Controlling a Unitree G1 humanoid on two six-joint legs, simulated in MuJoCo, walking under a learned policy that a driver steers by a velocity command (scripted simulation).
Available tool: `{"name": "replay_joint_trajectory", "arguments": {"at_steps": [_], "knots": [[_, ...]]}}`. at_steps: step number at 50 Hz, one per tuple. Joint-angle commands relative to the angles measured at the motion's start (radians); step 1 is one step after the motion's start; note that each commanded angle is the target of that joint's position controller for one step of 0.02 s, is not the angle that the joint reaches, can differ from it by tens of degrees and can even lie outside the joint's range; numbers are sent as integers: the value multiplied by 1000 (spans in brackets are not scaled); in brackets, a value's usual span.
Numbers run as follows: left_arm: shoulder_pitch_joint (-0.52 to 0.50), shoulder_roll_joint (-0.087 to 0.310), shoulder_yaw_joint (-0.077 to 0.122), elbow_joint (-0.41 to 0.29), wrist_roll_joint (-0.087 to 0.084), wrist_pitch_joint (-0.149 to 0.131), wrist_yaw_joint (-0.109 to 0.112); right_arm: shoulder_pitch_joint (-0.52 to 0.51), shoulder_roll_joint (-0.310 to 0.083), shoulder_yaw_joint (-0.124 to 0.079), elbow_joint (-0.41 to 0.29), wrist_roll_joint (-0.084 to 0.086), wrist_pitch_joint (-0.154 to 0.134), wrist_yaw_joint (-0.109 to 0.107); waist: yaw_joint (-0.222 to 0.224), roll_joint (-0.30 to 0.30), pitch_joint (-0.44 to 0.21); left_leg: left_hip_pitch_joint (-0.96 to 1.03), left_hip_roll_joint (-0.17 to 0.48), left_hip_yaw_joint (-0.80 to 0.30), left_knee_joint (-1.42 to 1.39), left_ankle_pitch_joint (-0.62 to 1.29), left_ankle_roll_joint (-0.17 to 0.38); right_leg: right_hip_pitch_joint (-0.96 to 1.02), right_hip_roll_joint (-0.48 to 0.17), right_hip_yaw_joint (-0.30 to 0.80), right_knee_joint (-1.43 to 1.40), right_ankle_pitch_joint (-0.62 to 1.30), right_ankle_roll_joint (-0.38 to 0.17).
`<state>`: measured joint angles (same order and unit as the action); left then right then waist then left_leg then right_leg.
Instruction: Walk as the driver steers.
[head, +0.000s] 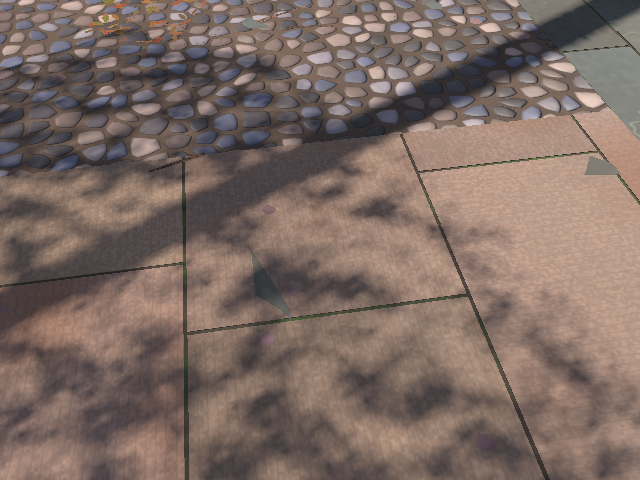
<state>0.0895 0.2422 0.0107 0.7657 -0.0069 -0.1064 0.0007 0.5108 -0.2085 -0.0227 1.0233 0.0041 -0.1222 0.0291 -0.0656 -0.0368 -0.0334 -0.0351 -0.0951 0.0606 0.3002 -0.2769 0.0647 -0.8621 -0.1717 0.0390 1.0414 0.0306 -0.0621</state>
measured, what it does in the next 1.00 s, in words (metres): walks ahead: right foot, then left foot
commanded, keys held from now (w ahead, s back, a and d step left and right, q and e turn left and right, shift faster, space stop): w+shift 0.26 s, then shift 0.74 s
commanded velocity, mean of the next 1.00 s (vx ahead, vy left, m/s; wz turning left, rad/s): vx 0.48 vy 0.00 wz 0.00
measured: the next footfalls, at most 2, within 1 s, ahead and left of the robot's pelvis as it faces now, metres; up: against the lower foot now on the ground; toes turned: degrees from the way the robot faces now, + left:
right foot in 0.20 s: +0.44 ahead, -0.13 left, +0.00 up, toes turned -2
left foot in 0.64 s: +0.74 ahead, +0.05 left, +0.00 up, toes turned -2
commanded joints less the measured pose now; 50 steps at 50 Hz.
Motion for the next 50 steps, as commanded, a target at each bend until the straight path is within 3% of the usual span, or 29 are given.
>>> {"name": "replay_joint_trajectory", "arguments": {"at_steps": [1,5,7,9,10,11,12,13,14,15,16,17,18,20,22,24,27,30,32,33,34,35,36,37,38,42,45,48,50], "knots": [[-94,29,-2,-67,-4,-20,-14,-64,-133,-12,-89,15,-32,-23,30,25,171,-260,224,-123,-257,165,140,175,26,-54,-259,233,15],[-240,35,-2,-127,-25,-35,-53,24,-168,-15,-67,19,-1,-37,-11,37,222,24,291,-94,-253,275,123,150,80,-70,-515,205,2],[-220,69,13,-145,-27,-39,-66,18,-195,-21,-70,3,19,-38,27,87,177,168,324,-82,-145,641,106,193,137,-104,-545,84,-27],[-15,147,50,-116,-43,-27,-55,-4,-229,-30,-69,-37,44,-37,155,188,14,266,336,-71,131,1134,89,398,209,-137,-481,-73,-74],[225,195,73,-54,-46,-15,-42,-59,-226,-28,-85,-47,56,-37,282,209,-107,139,306,-35,417,1184,63,694,206,-130,-468,-89,-103],[452,288,91,5,-28,2,-22,-59,-156,-5,-128,-59,47,-38,318,51,-292,-179,240,-44,805,817,55,1095,-9,159,-393,-273,-136],[487,296,98,27,-10,-10,-39,119,32,41,-116,3,4,-8,182,-373,-487,-576,11,-167,1191,-104,3,1431,-218,774,-652,-771,-331],[471,177,75,49,2,-13,-36,14,-112,12,-127,49,-30,-8,227,-254,-394,-694,74,-258,1228,-116,63,1388,-175,857,-798,-854,-255],[394,122,59,44,18,-15,-34,-158,-160,0,-182,78,-41,-11,218,-160,-194,-739,110,-220,1234,-103,72,1225,-153,639,-777,-572,-216],[287,116,52,34,31,-24,-44,-239,-140,7,-216,56,-45,-18,161,45,-79,-684,144,-201,1166,-71,63,1002,-122,490,-784,-219,-200],[208,93,45,25,41,-33,-52,-253,-134,-2,-216,33,-34,-24,102,94,-36,-612,180,-188,1093,-48,44,845,-89,351,-766,72,-191],[169,69,36,29,48,-35,-56,-208,-121,-4,-210,25,-15,-21,51,77,-21,-539,205,-187,1056,-44,27,747,-67,262,-768,246,-184],[159,50,30,40,35,-37,-59,-179,-103,-5,-200,22,3,-23,26,54,-7,-512,214,-175,992,-46,11,702,-50,199,-788,348,-179],[167,69,28,69,14,-44,-49,-182,-78,-1,-205,12,23,-28,6,20,37,-502,212,-135,864,-12,-21,623,-25,102,-823,509,-174],[166,109,35,84,15,-40,-26,-266,-69,6,-243,-3,24,-27,6,3,60,-500,192,-87,667,111,-49,573,22,5,-838,593,-165],[204,127,38,94,4,-32,-8,-366,-61,13,-260,-12,15,-18,54,-8,38,-422,145,-37,416,343,-54,581,88,-69,-833,513,-131],[271,154,42,128,-6,-18,5,-461,-93,5,-291,-12,12,-7,97,-38,19,-382,113,-59,243,529,-44,680,46,-32,-814,354,-111],[239,157,48,144,-3,5,17,-415,-162,-20,-279,-24,6,2,55,-51,0,-349,109,-94,185,490,-1,788,5,5,-702,307,-77],[221,144,46,138,6,26,19,-242,-205,-45,-209,-36,-1,-1,-17,15,-78,-167,97,-72,136,650,23,802,84,-32,-445,311,-22],[287,106,33,130,25,30,16,-199,-244,-47,-204,-53,-1,-5,10,143,-171,46,235,-198,211,1082,80,656,177,-63,-194,0,20],[509,-30,-8,187,18,34,0,-205,-200,-23,-208,-71,9,-5,90,359,-315,273,474,-486,230,1294,289,431,253,-9,119,-675,75],[528,47,4,213,4,41,-10,-208,-136,-11,-210,-43,21,5,69,258,-367,224,460,-569,177,1084,302,416,223,97,201,-719,82],[412,115,23,189,-5,54,-9,-279,-130,-9,-224,-17,29,7,64,149,-255,104,427,-505,144,863,265,372,184,90,214,-685,91],[316,130,33,167,-5,70,5,-347,-128,-7,-235,-10,39,3,73,65,-176,-24,398,-474,95,629,230,356,153,66,179,-621,101],[255,134,41,153,2,91,20,-392,-123,-3,-242,-17,45,-2,81,46,-116,-153,375,-445,43,463,204,377,130,59,125,-567,106],[257,66,34,163,11,128,53,-418,-139,-14,-225,-46,64,-20,108,157,-93,-331,272,-305,-41,248,151,556,134,6,-166,-501,106],[228,70,37,172,11,136,55,-403,-153,-21,-212,-26,73,-36,93,155,-110,-336,276,-313,-77,-14,141,616,134,-1,-300,-391,90],[228,61,40,192,23,134,46,-411,-146,-21,-200,-9,91,-49,111,150,-49,-414,244,-293,-97,-257,85,701,156,-43,-462,-278,57],[225,73,38,192,42,127,43,-369,-117,-15,-179,-8,94,-50,103,104,7,-433,200,-260,-60,-317,14,700,99,9,-581,-287,14]]}}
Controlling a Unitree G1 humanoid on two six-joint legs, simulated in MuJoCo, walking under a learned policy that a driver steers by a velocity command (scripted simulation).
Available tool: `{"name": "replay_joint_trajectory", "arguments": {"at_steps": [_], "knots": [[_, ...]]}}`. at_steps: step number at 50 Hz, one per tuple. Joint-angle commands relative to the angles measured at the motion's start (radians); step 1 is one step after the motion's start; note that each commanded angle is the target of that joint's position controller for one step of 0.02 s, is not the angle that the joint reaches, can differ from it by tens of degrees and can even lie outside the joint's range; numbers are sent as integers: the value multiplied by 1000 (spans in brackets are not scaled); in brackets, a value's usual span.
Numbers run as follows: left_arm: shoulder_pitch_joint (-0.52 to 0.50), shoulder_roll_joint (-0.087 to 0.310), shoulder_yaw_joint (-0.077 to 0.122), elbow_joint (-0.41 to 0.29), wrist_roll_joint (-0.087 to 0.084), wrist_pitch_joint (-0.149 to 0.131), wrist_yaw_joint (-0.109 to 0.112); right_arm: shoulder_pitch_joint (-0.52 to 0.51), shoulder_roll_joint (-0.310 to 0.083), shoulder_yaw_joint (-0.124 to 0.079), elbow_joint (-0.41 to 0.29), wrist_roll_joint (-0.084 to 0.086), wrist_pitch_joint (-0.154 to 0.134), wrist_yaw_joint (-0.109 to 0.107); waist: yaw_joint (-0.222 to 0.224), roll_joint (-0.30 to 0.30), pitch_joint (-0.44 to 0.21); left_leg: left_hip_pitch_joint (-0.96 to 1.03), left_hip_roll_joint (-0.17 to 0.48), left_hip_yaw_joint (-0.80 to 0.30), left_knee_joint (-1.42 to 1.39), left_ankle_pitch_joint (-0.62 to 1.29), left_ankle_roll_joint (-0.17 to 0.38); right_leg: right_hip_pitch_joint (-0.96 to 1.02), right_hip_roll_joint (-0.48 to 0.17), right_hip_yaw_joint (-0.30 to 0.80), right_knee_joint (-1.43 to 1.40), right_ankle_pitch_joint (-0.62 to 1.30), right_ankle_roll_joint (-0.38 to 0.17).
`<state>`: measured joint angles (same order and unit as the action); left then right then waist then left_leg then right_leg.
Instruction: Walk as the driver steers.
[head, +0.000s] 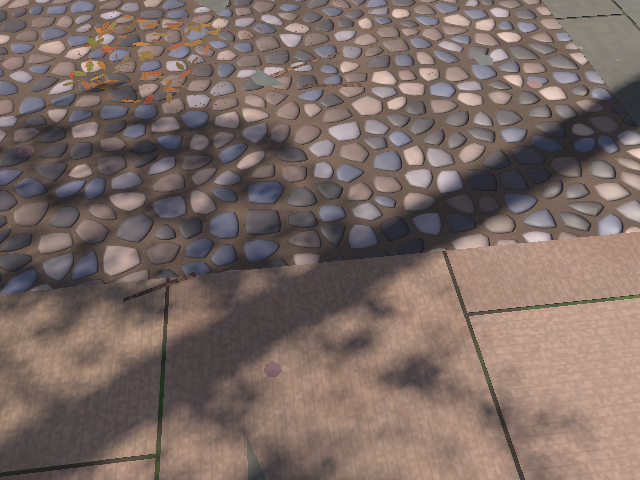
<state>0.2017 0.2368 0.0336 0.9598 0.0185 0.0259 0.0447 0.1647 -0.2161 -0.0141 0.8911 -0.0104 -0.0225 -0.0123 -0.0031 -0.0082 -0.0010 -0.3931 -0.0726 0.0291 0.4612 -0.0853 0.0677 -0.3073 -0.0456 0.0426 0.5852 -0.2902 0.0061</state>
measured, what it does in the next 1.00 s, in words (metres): walks ahead: left foot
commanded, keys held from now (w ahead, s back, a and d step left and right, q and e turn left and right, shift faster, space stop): shift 0.26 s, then w+shift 0.74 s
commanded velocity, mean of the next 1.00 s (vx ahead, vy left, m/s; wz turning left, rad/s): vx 0.52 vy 0.00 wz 0.00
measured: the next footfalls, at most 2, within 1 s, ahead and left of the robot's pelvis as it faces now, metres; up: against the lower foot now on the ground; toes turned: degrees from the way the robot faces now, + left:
left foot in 0.60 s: +0.24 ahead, +0.16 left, +0.00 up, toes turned +5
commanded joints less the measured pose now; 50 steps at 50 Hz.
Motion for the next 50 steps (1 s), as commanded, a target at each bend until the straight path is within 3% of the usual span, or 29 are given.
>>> {"name": "replay_joint_trajectory", "arguments": {"at_steps": [1,3,5,9,13,14,15,16,17,18,19,20,22,26,28,29,30,31,32,33,34,35,36,37,40,42,46,49,50], "knots": [[99,135,29,7,6,-10,-1,0,-121,-34,-46,9,-3,-11,-1,-19,26,-37,115,-151,-192,-450,-15,26,-33,23,-147,-120,-78],[81,85,17,19,2,-35,-3,-13,-109,-37,-41,4,-5,-16,-9,-86,32,127,91,-101,-90,-274,-24,-120,-43,50,-241,-234,-70],[42,79,16,17,-1,-55,-4,12,-92,-36,-19,-3,-2,-18,-30,-110,27,195,87,-83,-49,-179,-14,-147,-41,51,-263,-206,-43],[93,72,15,38,-11,-68,0,6,-93,-39,4,0,1,-14,-6,-18,35,158,100,-98,-61,-171,9,-79,-19,22,-218,-103,-33],[132,64,12,56,-13,-71,-1,0,-84,-38,25,3,-1,-11,5,-5,3,186,99,-92,-31,-50,6,-32,-15,13,-193,-5,-40],[175,71,16,73,-17,-69,-1,29,-86,-40,46,8,1,-12,15,-10,-36,190,72,-65,-7,-232,11,-12,-6,8,-203,-162,-56],[193,107,29,71,-26,-68,-2,33,-111,-50,50,22,1,-12,23,-30,-3,123,50,-46,28,-453,19,-17,-22,45,-221,-347,-93],[234,129,37,68,-34,-74,-4,-15,-125,-55,32,33,-9,-8,54,-38,54,-13,54,-57,58,-563,23,15,-82,136,-287,-510,-144],[287,167,48,78,-43,-87,-4,-98,-105,-50,-6,47,-29,0,88,-98,110,-173,57,-31,128,-491,13,108,-196,294,-394,-594,-205],[264,199,64,77,-50,-104,-2,-150,-73,-42,-30,58,-53,13,85,-186,160,-282,73,-6,248,-290,15,182,-322,450,-481,-553,-258],[266,172,61,75,-38,-119,-1,-178,-102,-51,-37,52,-70,20,92,-155,163,-393,120,-54,343,-277,24,265,-364,490,-490,-456,-272],[268,143,57,73,-33,-130,-4,-165,-104,-55,-35,52,-83,27,79,-122,145,-470,146,-75,404,-275,30,345,-364,474,-471,-393,-263],[240,115,52,54,-46,-133,-18,-154,-90,-52,-29,52,-98,37,63,-90,113,-447,171,-61,335,-240,24,381,-304,345,-458,-265,-210],[200,148,62,26,-50,-119,-31,-133,-60,-42,-9,47,-92,51,35,-146,105,-54,103,75,165,-156,-23,115,-195,124,-449,-191,-174],[191,156,63,20,-53,-120,-34,-18,-87,-56,28,49,-79,45,-30,-132,95,164,66,115,147,-149,-21,-11,-181,77,-375,-135,-168],[166,153,59,11,-48,-124,-36,106,-122,-75,63,53,-74,35,-99,-124,51,322,40,131,145,-162,-8,-70,-162,42,-261,33,-152],[112,133,50,-9,-37,-130,-39,312,-186,-107,118,56,-74,26,-210,-48,-42,565,84,46,126,-203,29,-188,-111,-27,45,247,-113],[68,26,23,-66,-23,-144,-38,477,-312,-130,145,33,-76,19,-253,273,-136,734,338,-413,-47,-577,131,-439,-8,-93,559,61,-51],[79,-13,15,-103,-53,-172,-34,438,-264,-100,127,17,-99,36,-188,363,-181,724,461,-900,-288,-819,219,-616,84,66,794,-182,-78],[17,49,24,-133,-90,-189,-42,305,-186,-71,102,19,-109,43,-135,215,-49,644,486,-818,-282,-803,195,-758,-10,88,885,-104,-119],[-21,60,20,-146,-84,-194,-49,248,-130,-52,89,16,-112,53,-113,136,-10,560,446,-675,-257,-676,172,-757,-54,66,877,-20,-140],[-4,52,20,-140,-62,-188,-48,192,-126,-45,82,13,-107,59,-65,67,10,461,400,-543,-258,-562,153,-705,-104,50,823,61,-135],[7,45,23,-141,-45,-175,-48,145,-106,-35,76,4,-101,64,-26,72,44,350,351,-439,-270,-483,130,-651,-135,46,761,117,-127],[33,33,20,-137,-45,-156,-55,128,-82,-25,76,-2,-96,62,6,104,60,271,320,-369,-283,-441,119,-607,-151,41,737,150,-117],[-10,42,21,-156,-36,-124,-51,181,-94,-21,94,4,-98,43,16,57,116,210,285,-249,-351,-270,132,-641,-144,9,626,256,-69],[-137,51,19,-205,-29,-130,-52,223,-98,-18,99,6,-102,23,-12,28,149,190,263,-170,-392,-129,128,-629,-121,-27,435,358,-46],[-311,23,4,-269,-48,-151,-86,335,-104,-12,115,23,-105,-2,-55,25,172,261,255,-62,-478,23,107,-486,-60,-88,125,546,-59],[-395,26,2,-310,-58,-160,-117,385,-118,-16,120,27,-90,-7,-57,36,184,436,279,-10,-447,170,92,-448,-14,-108,-46,512,-81],[-403,35,5,-324,-60,-162,-126,388,-136,-20,117,24,-85,-7,-44,62,167,493,292,0,-403,351,87,-411,15,-126,-72,469,-92]]}}
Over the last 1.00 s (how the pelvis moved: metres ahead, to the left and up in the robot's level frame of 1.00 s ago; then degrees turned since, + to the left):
0.60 -0.02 -0.01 -1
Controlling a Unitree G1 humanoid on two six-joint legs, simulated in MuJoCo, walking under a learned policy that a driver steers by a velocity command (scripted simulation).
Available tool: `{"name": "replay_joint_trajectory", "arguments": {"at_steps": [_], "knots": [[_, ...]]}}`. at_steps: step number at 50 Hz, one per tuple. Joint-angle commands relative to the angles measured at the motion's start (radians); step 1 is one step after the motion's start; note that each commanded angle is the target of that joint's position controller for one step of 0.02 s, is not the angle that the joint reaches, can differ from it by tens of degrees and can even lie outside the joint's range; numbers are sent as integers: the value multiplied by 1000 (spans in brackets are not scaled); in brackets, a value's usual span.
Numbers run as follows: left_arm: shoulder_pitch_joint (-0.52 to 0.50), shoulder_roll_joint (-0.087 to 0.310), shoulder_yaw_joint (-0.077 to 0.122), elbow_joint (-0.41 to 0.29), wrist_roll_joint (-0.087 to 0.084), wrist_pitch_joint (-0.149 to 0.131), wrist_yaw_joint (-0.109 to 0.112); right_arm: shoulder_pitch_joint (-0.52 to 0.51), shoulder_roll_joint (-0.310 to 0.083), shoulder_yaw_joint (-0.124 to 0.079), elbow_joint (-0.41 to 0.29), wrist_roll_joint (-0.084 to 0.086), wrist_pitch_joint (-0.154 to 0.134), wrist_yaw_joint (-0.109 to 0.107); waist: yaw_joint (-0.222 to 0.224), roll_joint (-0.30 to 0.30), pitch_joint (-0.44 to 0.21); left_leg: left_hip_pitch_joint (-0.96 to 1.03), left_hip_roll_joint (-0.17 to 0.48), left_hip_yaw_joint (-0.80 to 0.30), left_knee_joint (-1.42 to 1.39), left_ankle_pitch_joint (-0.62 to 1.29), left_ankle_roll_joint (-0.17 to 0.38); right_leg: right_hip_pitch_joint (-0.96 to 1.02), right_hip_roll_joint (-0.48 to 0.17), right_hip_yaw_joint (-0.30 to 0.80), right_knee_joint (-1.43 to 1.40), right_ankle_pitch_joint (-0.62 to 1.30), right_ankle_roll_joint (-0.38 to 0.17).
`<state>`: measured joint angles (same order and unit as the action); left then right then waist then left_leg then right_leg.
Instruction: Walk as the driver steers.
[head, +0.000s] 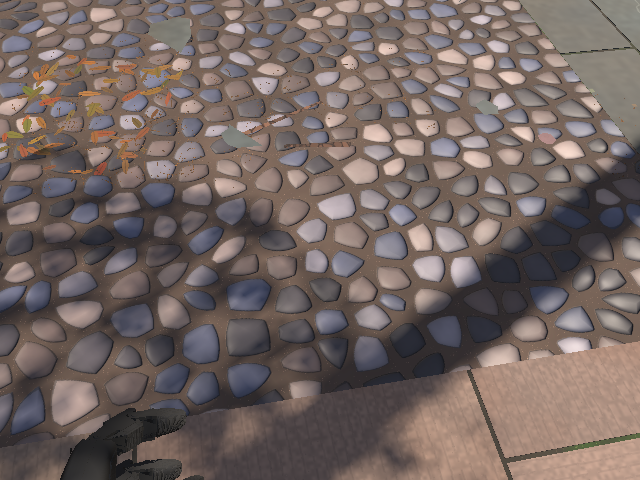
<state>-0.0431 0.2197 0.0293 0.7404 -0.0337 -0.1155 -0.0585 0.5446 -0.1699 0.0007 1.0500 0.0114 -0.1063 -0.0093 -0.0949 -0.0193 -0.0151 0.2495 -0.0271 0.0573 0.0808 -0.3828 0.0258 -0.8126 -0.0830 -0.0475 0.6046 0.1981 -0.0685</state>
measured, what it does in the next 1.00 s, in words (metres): walks ahead: right foot, then left foot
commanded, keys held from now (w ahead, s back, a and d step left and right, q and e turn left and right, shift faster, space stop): w+shift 1.00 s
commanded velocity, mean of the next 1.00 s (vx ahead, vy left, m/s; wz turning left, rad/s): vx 0.99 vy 0.00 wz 0.00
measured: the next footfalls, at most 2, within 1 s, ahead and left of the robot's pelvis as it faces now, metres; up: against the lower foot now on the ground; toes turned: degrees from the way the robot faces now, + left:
right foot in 0.08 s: +0.34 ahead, -0.11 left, +0.00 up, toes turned -2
left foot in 0.60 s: +0.81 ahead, +0.13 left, +0.00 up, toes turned +1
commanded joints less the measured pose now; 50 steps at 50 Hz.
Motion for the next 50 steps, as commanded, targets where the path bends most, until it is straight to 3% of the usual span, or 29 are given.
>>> {"name": "replay_joint_trajectory", "arguments": {"at_steps": [1,3,4,5,6,7,8,9,10,11,14,16,19,22,25,27,29,30,31,32,33,34,35,36,37,39,44,47,50], "knots": [[-154,70,15,-117,-12,-21,-25,15,-206,-43,-43,-9,3,-10,67,112,146,-89,264,-25,43,898,124,144,89,-61,-88,-76,-31],[1,151,47,-104,-23,-5,-12,17,-245,-58,-36,-45,24,-12,179,223,13,13,294,-25,304,1387,111,330,156,-88,-41,-236,-71],[238,204,73,-42,-28,9,4,-31,-258,-62,-44,-53,40,-12,303,253,-104,-69,283,1,576,1485,93,604,160,-83,-44,-252,-102],[488,262,87,26,-12,24,23,-69,-214,-47,-84,-56,39,-12,381,186,-269,-416,244,-27,925,1177,85,1051,-12,141,67,-413,-137],[553,314,99,60,13,10,12,101,1,4,-99,-24,3,22,224,-224,-468,-857,8,-147,1333,135,40,1411,-270,767,-106,-1014,-330],[597,202,79,97,21,9,21,-24,-135,-25,-103,28,-41,26,297,-228,-457,-932,1,-252,1410,-26,86,1385,-244,941,-320,-1060,-266],[519,157,63,106,30,2,24,-174,-191,-44,-169,68,-56,23,271,-204,-243,-1026,53,-219,1438,0,109,1243,-226,771,-338,-899,-219],[444,130,53,101,38,-7,18,-261,-170,-33,-203,58,-65,17,231,-18,-154,-998,89,-211,1394,41,118,1053,-196,648,-359,-728,-199],[372,97,42,104,55,-17,9,-295,-142,-36,-213,40,-62,17,168,70,-67,-955,124,-198,1335,88,118,855,-160,541,-380,-623,-191],[315,66,31,102,69,-26,7,-242,-124,-36,-211,32,-43,21,95,36,-52,-889,165,-214,1298,118,116,730,-133,480,-395,-611,-191],[272,66,22,122,29,-22,9,-226,-86,-28,-219,22,9,15,22,-21,72,-901,223,-180,1189,97,72,502,-114,351,-488,-625,-191],[308,109,29,130,30,-26,24,-337,-112,-26,-260,2,15,3,42,-12,145,-992,239,-154,1079,236,29,458,-102,289,-533,-543,-193],[389,125,29,139,27,-32,47,-496,-133,-27,-305,-14,-2,13,101,20,164,-950,205,-84,791,525,3,455,-39,144,-548,-356,-154],[493,152,28,165,10,-33,58,-619,-120,-21,-341,6,-18,38,151,26,169,-819,146,-39,561,697,5,532,-49,85,-596,-315,-133],[548,172,34,187,10,-4,65,-703,-138,-25,-385,18,-24,63,163,3,193,-899,110,-33,413,610,22,809,-112,69,-548,-169,-114],[539,214,45,184,30,20,68,-633,-190,-47,-388,24,-24,70,100,-62,110,-834,47,-2,423,469,52,972,-155,66,-407,258,-89],[493,236,50,182,66,51,69,-321,-278,-91,-325,43,-5,54,-83,-146,-88,-508,-12,40,489,327,107,976,-143,28,-19,659,-58],[469,188,31,150,72,52,73,-76,-332,-105,-261,29,10,38,-175,-93,-247,-101,122,-125,595,220,135,680,-112,32,339,451,-41],[679,-37,-25,138,42,15,42,2,-430,-132,-224,2,0,52,-16,345,-452,299,378,-748,415,-329,339,227,114,116,776,-452,18],[594,81,-5,154,-12,-19,44,35,-308,-108,-206,-3,-5,51,-78,323,-477,316,373,-979,187,-470,293,127,123,224,868,-628,-18],[428,152,15,97,-45,-34,49,-45,-245,-92,-200,-5,-11,47,-73,263,-267,187,352,-810,181,-336,234,27,65,200,885,-595,-48],[319,140,5,57,-33,-44,56,-126,-222,-84,-214,-15,-17,50,-46,87,-171,5,317,-675,179,-152,213,54,25,188,837,-544,-56],[271,119,6,40,-10,-45,57,-190,-197,-77,-211,-30,-25,57,4,15,-86,-173,282,-571,169,-28,214,88,-6,176,769,-500,-55],[300,110,10,38,0,-31,53,-238,-154,-63,-211,-46,-33,61,67,31,-70,-290,247,-495,154,9,207,158,-48,191,723,-463,-57],[328,90,10,46,1,-13,48,-268,-124,-54,-208,-41,-33,65,102,50,-39,-360,227,-446,131,20,211,181,-63,184,694,-453,-52],[328,65,4,43,5,14,49,-269,-131,-52,-192,-12,-32,62,137,59,39,-465,220,-374,70,28,215,152,-98,163,617,-452,-33],[79,89,-1,-37,31,10,48,-164,-180,-55,-167,-8,-34,27,69,25,156,-507,160,-176,-12,286,185,63,-83,73,251,-83,33],[-51,67,-11,-77,18,-12,21,-55,-190,-47,-140,5,-34,13,18,17,174,-477,152,-105,-64,342,165,194,-20,11,36,113,29],[-139,81,-6,-125,3,-21,-4,3,-210,-49,-116,8,-12,6,11,38,194,-250,201,-82,-29,497,148,151,23,1,-113,60,9]]}}
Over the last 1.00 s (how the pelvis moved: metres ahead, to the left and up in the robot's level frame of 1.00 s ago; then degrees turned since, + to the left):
0.42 0.07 -0.01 1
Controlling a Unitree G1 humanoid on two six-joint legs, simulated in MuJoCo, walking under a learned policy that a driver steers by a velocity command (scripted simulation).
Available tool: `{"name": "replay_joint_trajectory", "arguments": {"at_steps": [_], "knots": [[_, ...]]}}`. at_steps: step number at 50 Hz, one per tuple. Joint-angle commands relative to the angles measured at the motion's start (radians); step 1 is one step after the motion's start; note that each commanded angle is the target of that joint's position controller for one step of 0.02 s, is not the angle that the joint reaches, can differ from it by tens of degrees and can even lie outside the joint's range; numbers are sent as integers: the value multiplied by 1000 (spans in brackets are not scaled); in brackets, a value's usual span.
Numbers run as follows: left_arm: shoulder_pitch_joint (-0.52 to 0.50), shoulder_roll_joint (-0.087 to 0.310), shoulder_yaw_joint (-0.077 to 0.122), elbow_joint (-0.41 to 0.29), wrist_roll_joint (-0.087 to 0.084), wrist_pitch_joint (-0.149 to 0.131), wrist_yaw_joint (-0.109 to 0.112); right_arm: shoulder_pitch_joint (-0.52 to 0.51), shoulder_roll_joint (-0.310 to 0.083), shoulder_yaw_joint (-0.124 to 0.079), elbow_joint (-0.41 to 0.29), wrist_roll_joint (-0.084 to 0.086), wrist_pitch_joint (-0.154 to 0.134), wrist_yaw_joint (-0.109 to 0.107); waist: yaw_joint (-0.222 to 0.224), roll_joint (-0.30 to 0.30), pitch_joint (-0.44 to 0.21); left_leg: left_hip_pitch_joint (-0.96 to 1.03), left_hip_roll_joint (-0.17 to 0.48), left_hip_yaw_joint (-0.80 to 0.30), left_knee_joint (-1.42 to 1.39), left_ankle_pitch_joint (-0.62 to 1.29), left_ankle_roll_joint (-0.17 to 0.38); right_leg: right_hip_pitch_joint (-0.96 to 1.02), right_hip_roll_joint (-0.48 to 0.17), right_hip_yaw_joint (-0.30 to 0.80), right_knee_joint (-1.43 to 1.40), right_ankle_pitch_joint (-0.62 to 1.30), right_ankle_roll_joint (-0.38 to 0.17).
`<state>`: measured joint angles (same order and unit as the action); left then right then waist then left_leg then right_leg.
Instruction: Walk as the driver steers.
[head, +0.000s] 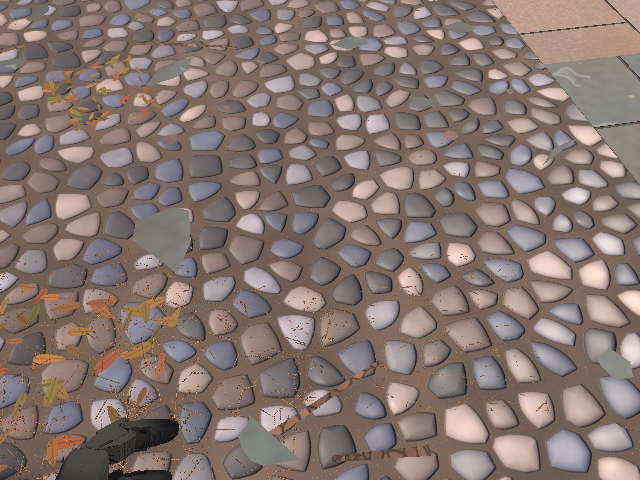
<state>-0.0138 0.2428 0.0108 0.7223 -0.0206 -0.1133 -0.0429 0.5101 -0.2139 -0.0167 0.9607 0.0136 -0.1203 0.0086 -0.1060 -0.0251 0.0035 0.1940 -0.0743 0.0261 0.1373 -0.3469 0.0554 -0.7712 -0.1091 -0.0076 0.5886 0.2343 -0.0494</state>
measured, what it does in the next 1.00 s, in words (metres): walks ahead, turning left: right foot, then left foot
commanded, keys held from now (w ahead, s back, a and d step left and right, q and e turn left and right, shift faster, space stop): w+shift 0.48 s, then w+q+shift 0.42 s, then w+shift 0.10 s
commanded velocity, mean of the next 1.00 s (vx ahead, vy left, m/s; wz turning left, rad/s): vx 1.00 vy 0.00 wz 0.29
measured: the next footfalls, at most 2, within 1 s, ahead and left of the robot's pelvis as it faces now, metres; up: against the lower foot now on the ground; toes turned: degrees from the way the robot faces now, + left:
right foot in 0.10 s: +0.36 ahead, -0.12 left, +0.00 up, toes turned -1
left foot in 0.60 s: +0.85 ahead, +0.10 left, +0.00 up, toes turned +4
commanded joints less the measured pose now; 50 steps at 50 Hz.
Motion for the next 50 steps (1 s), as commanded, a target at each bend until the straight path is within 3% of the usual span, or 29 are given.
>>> {"name": "replay_joint_trajectory", "arguments": {"at_steps": [1,3,4,5,6,7,8,9,10,11,12,15,19,24,26,28,29,30,31,32,33,34,35,36,37,40,43,46,50], "knots": [[-172,71,18,-120,-12,-26,-26,35,-181,-35,-26,3,11,-14,37,65,160,-118,266,-45,-42,621,108,116,77,-53,-123,-21,-22],[-90,126,42,-124,-19,-21,-24,29,-223,-46,-23,-24,31,-20,111,148,56,20,298,-42,123,1091,90,216,150,-93,-86,-165,-51],[44,171,63,-101,-30,-10,-14,15,-239,-51,-19,-46,45,-22,194,200,-36,49,310,-41,294,1302,83,348,172,-96,-44,-243,-77],[282,210,83,-41,-33,5,3,-51,-245,-51,-31,-55,60,-24,328,215,-149,-56,294,-8,572,1356,58,616,152,-82,-40,-242,-104],[515,286,95,22,-12,23,23,-58,-175,-30,-72,-68,55,-28,368,79,-330,-383,234,-25,943,977,54,1033,-53,189,78,-413,-129],[541,294,102,41,-3,6,4,127,9,16,-61,-12,18,2,225,-360,-536,-775,-6,-135,1352,-31,-6,1376,-274,803,-155,-898,-346],[532,183,82,66,10,6,8,20,-135,-14,-70,35,-16,5,278,-250,-461,-889,52,-215,1381,-49,47,1332,-222,896,-313,-1012,-276],[473,134,69,66,23,3,13,-153,-175,-24,-131,68,-29,4,272,-164,-260,-948,95,-187,1383,-38,64,1180,-198,694,-307,-865,-235],[412,129,66,76,34,-8,4,-245,-142,-12,-167,53,-37,0,229,36,-141,-929,129,-171,1309,-6,69,977,-162,582,-339,-688,-216],[349,101,58,76,45,-21,-1,-272,-128,-19,-174,29,-33,-2,172,79,-81,-887,168,-167,1226,35,67,820,-127,482,-350,-585,-214],[306,68,47,78,58,-25,-5,-234,-108,-18,-170,22,-17,5,115,49,-53,-830,199,-174,1196,57,63,705,-98,423,-369,-558,-214],[282,60,40,100,17,-23,-5,-223,-69,-10,-172,12,24,2,52,1,45,-846,258,-144,1073,59,27,528,-80,310,-456,-554,-215],[355,116,50,118,17,-27,23,-440,-97,-4,-245,-16,17,-1,110,24,138,-922,258,-79,765,390,-29,476,-26,148,-511,-357,-186],[510,147,48,166,-5,-22,39,-636,-91,2,-312,10,-7,36,181,25,162,-772,166,-8,415,642,-19,617,-41,45,-566,-255,-144],[516,173,54,175,3,0,44,-656,-114,-7,-332,19,-10,53,168,-5,148,-829,121,30,347,561,10,828,-80,-2,-506,-23,-117],[512,209,63,175,37,23,48,-585,-164,-33,-338,31,-3,59,107,-87,46,-761,35,87,396,410,54,991,-113,-49,-333,491,-78],[497,221,66,172,61,39,53,-458,-204,-55,-317,41,8,55,31,-145,-44,-643,3,95,442,344,83,1029,-124,-68,-156,722,-61],[432,223,65,154,69,52,60,-224,-248,-79,-258,41,23,46,-95,-159,-152,-384,-3,90,446,350,114,937,-108,-104,124,820,-31],[417,190,54,113,76,47,71,-5,-320,-99,-205,25,43,31,-148,-34,-286,-8,127,-153,515,178,145,629,-68,-91,489,530,-11],[579,-2,4,102,41,6,35,-7,-360,-114,-196,26,33,46,12,394,-422,352,360,-785,296,-237,381,162,176,15,907,-539,66],[498,128,25,90,8,-42,25,-8,-252,-97,-183,4,34,41,-34,251,-440,369,341,-943,127,-367,318,57,143,165,927,-599,3],[358,160,33,34,-28,-64,25,-45,-218,-87,-192,-13,29,36,-25,186,-270,243,313,-789,131,-245,267,8,97,166,894,-589,-25],[238,138,23,-6,-7,-76,36,-100,-208,-82,-196,-17,17,46,9,-2,-139,29,262,-674,109,-42,236,51,71,153,796,-574,-39],[221,127,29,-16,9,-78,43,-159,-187,-77,-205,-22,6,46,66,-23,-102,-94,230,-585,112,73,247,82,44,150,713,-552,-32],[238,116,30,-18,22,-68,43,-199,-167,-69,-217,-24,6,44,114,-12,-68,-206,181,-521,100,140,248,142,25,153,662,-543,-20],[228,104,34,-38,40,-40,43,-191,-148,-64,-219,13,15,27,153,29,20,-392,149,-468,51,142,267,155,4,123,508,-554,43],[18,90,23,-114,40,-42,44,-146,-174,-71,-227,9,16,-9,90,46,118,-561,109,-413,7,163,249,187,30,85,218,-309,96],[-75,78,25,-157,29,-50,32,-98,-191,-80,-221,17,22,-19,38,77,98,-657,84,-365,19,146,183,394,94,55,-1,-25,108],[-112,130,49,-186,0,-49,30,-21,-162,-79,-175,29,33,-30,17,116,93,-385,159,-403,118,211,146,359,78,90,-113,-45,87]]}}
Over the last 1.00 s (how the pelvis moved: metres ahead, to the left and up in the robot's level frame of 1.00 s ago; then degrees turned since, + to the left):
0.94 0.04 0.01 0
